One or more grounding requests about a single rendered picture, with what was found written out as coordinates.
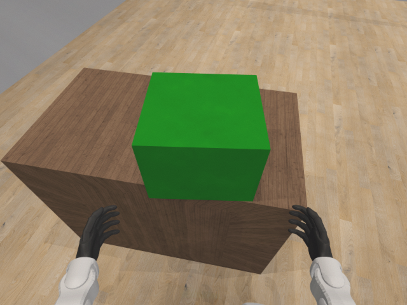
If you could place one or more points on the robot left forearm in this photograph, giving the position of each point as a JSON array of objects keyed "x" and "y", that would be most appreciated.
[{"x": 79, "y": 286}]

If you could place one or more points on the robot right hand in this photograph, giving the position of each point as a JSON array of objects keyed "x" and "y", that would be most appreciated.
[{"x": 314, "y": 235}]

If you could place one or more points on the robot left hand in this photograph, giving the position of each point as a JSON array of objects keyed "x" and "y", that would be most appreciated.
[{"x": 93, "y": 236}]

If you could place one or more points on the carton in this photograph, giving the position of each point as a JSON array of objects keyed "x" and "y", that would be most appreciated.
[{"x": 202, "y": 137}]

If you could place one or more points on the pedestal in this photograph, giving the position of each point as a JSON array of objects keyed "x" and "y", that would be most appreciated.
[{"x": 78, "y": 157}]

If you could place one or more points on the robot right forearm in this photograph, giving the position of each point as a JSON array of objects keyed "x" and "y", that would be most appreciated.
[{"x": 329, "y": 285}]

